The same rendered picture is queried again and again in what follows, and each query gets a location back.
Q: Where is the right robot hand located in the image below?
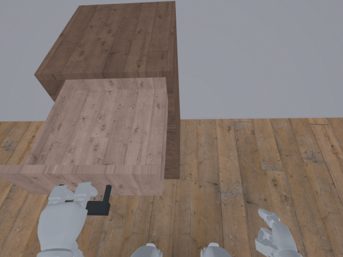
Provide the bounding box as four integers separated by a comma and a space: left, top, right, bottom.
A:
255, 208, 297, 257

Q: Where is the handle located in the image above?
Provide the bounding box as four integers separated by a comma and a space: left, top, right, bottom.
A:
60, 185, 112, 216

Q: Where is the cabinet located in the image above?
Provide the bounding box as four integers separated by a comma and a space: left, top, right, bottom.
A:
34, 1, 180, 179

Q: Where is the robot right thigh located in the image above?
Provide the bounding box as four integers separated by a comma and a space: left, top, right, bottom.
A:
200, 246, 231, 257

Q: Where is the robot thigh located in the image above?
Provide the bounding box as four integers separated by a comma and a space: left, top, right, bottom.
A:
200, 246, 231, 257
131, 246, 162, 257

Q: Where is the drawer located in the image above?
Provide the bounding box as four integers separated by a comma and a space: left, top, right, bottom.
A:
0, 77, 168, 196

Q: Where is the left robot hand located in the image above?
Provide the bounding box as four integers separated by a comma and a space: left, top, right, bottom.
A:
38, 182, 98, 257

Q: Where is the robot left thigh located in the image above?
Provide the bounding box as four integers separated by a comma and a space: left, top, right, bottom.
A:
131, 246, 162, 257

